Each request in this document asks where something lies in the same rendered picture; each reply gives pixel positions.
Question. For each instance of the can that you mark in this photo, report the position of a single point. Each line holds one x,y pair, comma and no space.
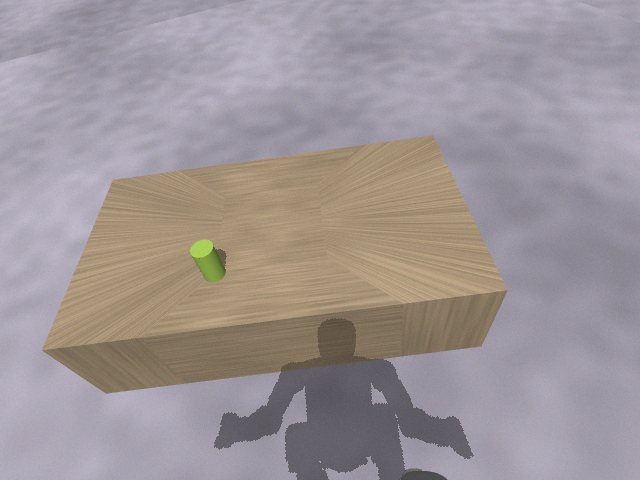
208,260

